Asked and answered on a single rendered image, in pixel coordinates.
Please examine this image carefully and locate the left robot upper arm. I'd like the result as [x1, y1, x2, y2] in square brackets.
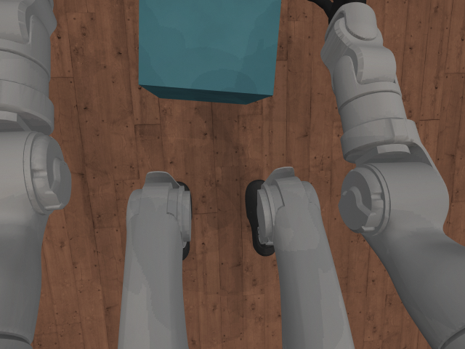
[0, 131, 71, 349]

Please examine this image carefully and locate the right robot forearm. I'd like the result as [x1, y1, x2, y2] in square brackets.
[320, 2, 449, 209]

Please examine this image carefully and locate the left robot shin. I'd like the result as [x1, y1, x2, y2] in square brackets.
[126, 171, 187, 248]

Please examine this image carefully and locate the left robot foot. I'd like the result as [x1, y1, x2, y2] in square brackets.
[177, 182, 193, 260]

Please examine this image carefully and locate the right robot upper arm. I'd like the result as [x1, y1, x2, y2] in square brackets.
[338, 162, 465, 349]

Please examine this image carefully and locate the left robot forearm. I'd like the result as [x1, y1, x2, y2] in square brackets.
[0, 0, 57, 135]

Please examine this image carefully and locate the carton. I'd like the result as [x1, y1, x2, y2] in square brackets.
[139, 0, 281, 105]

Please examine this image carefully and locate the robot right hand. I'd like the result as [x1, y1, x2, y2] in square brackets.
[308, 0, 366, 25]

